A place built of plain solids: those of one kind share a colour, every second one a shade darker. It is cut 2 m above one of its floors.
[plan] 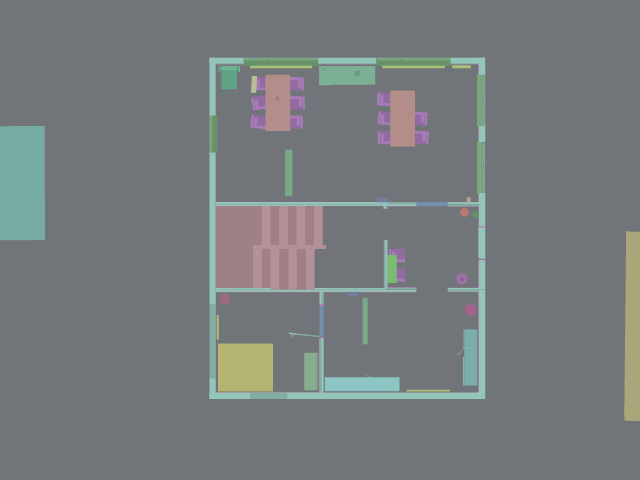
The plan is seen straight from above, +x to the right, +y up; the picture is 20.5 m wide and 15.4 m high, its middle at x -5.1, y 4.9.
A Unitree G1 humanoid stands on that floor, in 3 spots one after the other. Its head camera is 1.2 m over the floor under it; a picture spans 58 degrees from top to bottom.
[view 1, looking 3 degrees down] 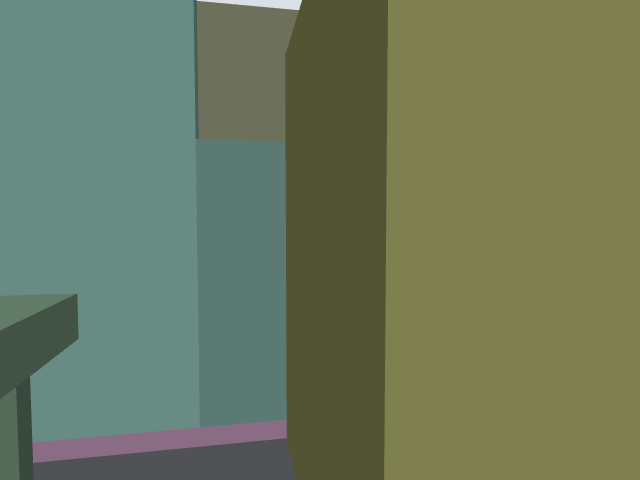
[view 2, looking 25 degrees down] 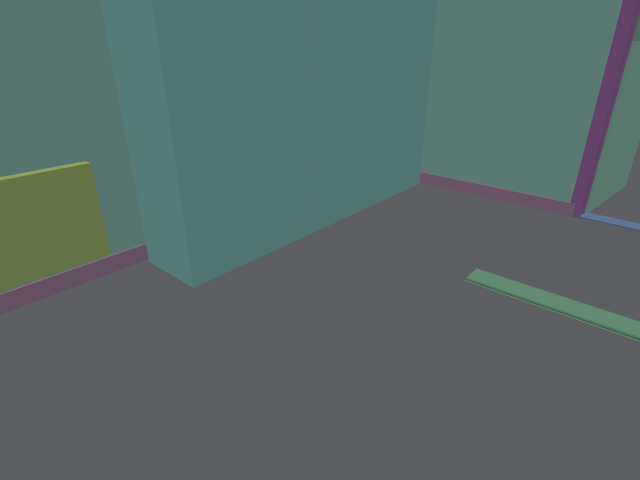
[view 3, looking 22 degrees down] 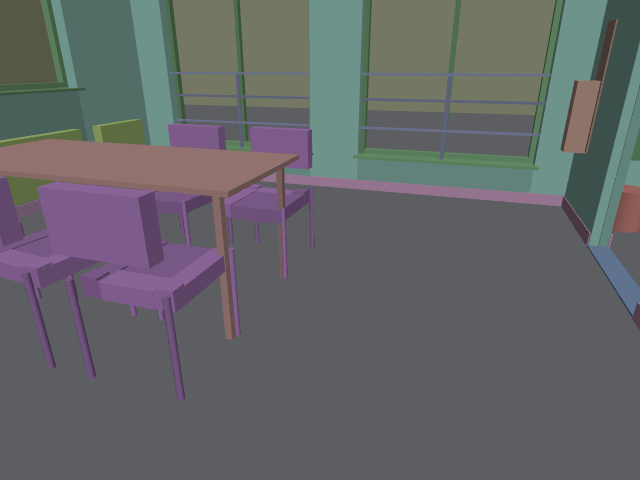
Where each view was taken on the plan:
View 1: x -6.35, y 2.30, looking -101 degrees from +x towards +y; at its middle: wc_cubicles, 1.35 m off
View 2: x -1.50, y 2.30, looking -139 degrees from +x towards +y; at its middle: ground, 2.84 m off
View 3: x -4.30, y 7.05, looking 18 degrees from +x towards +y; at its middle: ground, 3.20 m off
